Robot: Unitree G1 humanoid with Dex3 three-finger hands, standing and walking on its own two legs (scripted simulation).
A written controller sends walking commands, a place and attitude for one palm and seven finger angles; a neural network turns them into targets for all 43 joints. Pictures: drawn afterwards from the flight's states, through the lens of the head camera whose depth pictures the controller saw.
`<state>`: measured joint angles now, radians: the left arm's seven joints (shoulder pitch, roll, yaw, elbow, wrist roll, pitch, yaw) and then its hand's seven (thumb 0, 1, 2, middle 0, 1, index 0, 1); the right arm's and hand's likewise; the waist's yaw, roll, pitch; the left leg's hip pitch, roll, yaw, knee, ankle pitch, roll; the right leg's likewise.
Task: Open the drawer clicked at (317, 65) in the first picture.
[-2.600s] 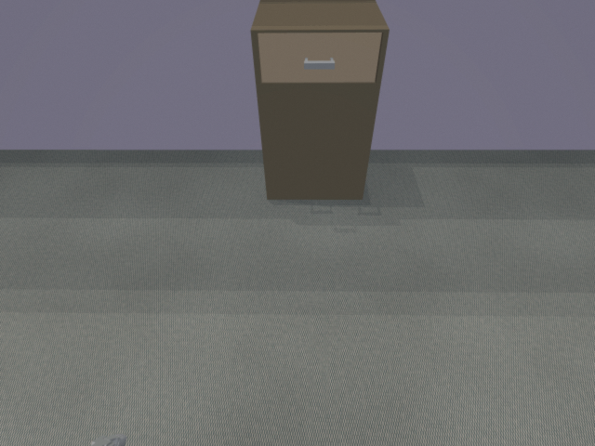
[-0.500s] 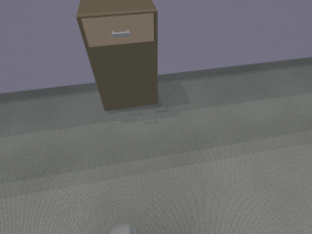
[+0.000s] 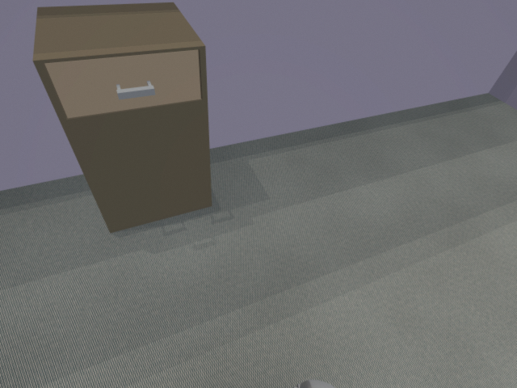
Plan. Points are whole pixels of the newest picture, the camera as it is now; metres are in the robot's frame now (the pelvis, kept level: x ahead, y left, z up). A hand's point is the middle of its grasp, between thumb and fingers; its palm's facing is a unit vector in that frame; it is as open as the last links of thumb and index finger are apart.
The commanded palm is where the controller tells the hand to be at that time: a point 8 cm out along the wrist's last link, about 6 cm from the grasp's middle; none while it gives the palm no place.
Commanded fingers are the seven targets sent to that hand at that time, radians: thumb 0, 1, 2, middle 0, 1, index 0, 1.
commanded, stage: walk to a spot facing it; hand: left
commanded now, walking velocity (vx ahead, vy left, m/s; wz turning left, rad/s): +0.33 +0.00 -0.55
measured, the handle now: (135, 88) +0.94 +0.47 -0.06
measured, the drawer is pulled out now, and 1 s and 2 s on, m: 0.00 0.00 0.00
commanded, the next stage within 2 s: turn to face it in 0.50 s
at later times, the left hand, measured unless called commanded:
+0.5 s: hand (230, 281) +0.37 +0.08 -0.18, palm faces -0.30 -0.95 -0.14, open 7.4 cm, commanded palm none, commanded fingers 0.00 0.90 0.90 -0.20 -0.30 -0.20 -0.30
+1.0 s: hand (206, 263) +0.42 +0.15 -0.19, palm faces -0.13 -0.98 -0.16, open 7.4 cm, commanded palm none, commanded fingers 0.00 0.90 0.90 -0.20 -0.30 -0.20 -0.30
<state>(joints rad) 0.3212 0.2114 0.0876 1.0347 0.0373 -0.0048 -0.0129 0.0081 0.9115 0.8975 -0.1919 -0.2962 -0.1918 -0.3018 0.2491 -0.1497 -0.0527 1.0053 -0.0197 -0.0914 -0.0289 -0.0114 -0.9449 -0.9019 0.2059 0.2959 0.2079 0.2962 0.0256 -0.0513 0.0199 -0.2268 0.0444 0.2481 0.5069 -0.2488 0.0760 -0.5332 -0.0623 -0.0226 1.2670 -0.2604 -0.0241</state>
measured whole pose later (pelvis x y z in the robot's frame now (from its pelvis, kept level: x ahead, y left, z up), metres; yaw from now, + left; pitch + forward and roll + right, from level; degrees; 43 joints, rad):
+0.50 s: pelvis +0.20 -0.05 -0.02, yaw -15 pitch +0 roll +0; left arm 0.10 0.17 0.06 0.93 0.03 -0.04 -0.04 0.01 0.91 0.90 -0.19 -0.30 -0.19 -0.30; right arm 0.54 -0.09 -0.03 1.12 -0.02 -0.04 -0.01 0.01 -0.91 -0.90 0.20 0.30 0.21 0.30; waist -0.05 -0.02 0.08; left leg -0.06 0.19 0.37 0.90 -0.49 -0.05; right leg -0.44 -0.01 -0.18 0.64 -0.14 -0.12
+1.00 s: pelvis +0.34 -0.02 -0.01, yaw -12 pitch -2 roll -2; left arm 0.23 0.19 0.06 1.01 0.02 0.02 0.02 0.01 0.91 0.90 -0.19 -0.30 -0.19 -0.30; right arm 0.19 -0.15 -0.03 0.97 -0.03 0.00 -0.01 0.00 -0.93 -0.90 0.20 0.30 0.21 0.30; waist 0.01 -0.03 0.04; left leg -0.38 0.03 0.09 0.62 -0.21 0.06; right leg -0.33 -0.04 -0.09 0.97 -0.52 0.03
